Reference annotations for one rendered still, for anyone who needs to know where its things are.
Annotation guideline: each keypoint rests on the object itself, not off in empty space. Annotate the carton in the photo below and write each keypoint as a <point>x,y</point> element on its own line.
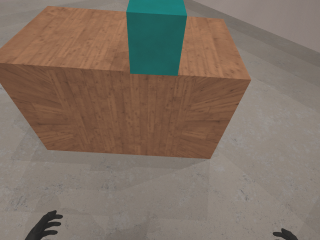
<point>155,30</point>

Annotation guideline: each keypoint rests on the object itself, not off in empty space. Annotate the pedestal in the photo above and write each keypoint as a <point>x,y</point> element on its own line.
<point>68,73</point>

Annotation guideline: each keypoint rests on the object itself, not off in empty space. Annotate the right robot hand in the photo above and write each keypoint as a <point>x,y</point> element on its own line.
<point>287,235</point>

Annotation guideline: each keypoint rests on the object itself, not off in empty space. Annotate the left robot hand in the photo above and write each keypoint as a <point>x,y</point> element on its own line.
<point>37,232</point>

